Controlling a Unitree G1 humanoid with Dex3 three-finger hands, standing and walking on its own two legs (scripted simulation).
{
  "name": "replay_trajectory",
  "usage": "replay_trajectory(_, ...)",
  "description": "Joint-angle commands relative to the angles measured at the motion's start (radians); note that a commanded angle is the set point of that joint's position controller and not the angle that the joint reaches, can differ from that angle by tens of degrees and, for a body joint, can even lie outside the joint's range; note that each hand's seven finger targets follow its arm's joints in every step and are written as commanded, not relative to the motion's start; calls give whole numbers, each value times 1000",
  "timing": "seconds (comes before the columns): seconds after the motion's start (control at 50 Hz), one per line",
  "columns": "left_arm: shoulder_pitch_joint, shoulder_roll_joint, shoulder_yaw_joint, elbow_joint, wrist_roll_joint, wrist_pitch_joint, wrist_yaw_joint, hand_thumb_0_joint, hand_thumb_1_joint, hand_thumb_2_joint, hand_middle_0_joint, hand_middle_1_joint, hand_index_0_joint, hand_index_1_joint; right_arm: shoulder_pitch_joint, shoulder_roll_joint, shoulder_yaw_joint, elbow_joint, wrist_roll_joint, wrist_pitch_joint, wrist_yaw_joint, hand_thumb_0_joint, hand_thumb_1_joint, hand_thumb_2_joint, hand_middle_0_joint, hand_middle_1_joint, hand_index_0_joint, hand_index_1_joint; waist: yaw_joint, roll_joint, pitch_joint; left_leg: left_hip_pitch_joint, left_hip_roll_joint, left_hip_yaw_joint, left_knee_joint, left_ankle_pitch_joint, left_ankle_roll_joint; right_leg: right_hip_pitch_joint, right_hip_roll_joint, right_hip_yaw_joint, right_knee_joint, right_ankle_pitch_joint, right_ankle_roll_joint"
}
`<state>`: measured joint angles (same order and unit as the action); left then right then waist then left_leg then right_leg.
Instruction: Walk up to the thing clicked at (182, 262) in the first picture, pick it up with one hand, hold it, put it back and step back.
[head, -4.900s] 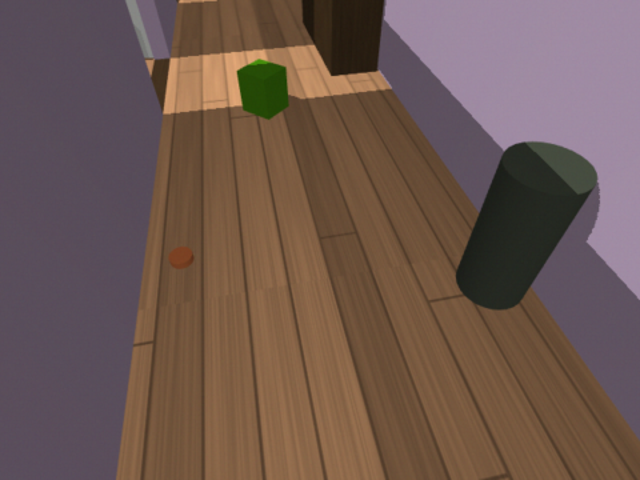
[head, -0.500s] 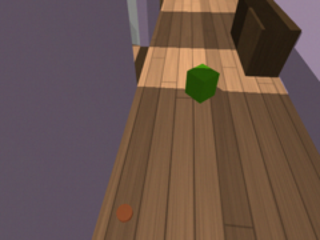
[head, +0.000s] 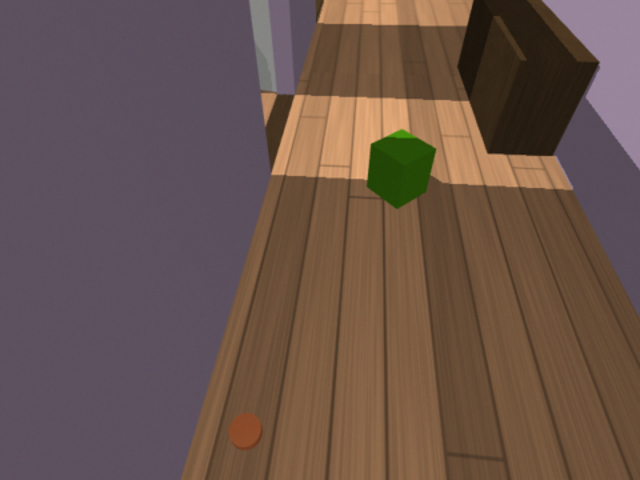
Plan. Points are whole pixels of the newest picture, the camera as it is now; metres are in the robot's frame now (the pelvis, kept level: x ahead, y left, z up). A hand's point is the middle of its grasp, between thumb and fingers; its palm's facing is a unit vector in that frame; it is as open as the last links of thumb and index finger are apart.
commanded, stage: stand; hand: left
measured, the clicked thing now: (245, 431) +0.43 +0.25 -0.77
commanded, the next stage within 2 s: none
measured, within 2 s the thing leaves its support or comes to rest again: neither
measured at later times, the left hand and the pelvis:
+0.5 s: hand out of the picture +0.10 +0.24 -0.16, palm faces -0.02 -0.94 -0.33, open 7.4 cm; pelvis +0.01 -0.01 +0.00, yaw +0 degrees
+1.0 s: hand out of the picture +0.08 +0.24 -0.16, palm faces -0.02 -0.94 -0.34, open 7.4 cm; pelvis +0.01 -0.01 +0.00, yaw +1 degrees
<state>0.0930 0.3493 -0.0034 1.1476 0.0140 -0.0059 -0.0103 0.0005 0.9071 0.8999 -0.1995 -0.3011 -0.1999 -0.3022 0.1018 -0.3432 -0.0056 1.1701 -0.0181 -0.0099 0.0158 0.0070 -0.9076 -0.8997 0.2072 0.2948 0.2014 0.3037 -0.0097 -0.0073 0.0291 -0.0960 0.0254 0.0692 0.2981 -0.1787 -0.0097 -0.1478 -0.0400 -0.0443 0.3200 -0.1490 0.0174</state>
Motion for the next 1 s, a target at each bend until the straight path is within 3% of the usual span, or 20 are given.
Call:
replay_trajectory(0.0, -50, 214, 35, -62, -5, -30, 17, 0, 900, 900, -200, -300, -200, -300, -54, -212, -39, -70, 6, -22, -15, 0, -900, -900, 200, 300, 200, 300, 2, -3, -78, -4, 126, -109, -50, 108, 17, 43, -110, 105, -50, 87, -33)
replay_trajectory(0.04, -50, 217, 35, -61, -8, -32, 19, 0, 900, 900, -200, -300, -200, -300, -53, -208, -37, -64, 6, -22, -16, 0, -900, -900, 200, 300, 200, 300, 3, 2, -70, 4, 126, -108, -45, 152, 15, 50, -112, 103, -46, 150, -32)
replay_trajectory(0.1, -49, 215, 35, -60, -9, -32, 19, 0, 900, 900, -200, -300, -200, -300, -46, -214, -37, -63, 8, -19, -18, 0, -900, -900, 200, 300, 200, 300, 0, 7, -75, 5, 124, -102, -41, 138, 14, 57, -113, 104, -52, 150, -30)
replay_trajectory(0.2, -53, 218, 38, -60, -9, -30, 20, 0, 900, 900, -200, -300, -200, -300, -53, -212, -36, -66, 9, -21, -21, 0, -900, -900, 200, 300, 200, 300, 1, 20, -95, 28, 131, -100, -36, 210, 12, 87, -116, 100, -38, 226, -36)
replay_trajectory(0.98, -31, 219, 41, -58, -7, -26, 19, 0, 900, 900, -200, -300, -200, -300, -40, -212, -31, -81, 7, -18, -22, 0, -900, -900, 200, 300, 200, 300, 9, 10, -57, 17, 127, -104, -53, 118, 16, 52, -107, 99, -64, 117, -34)
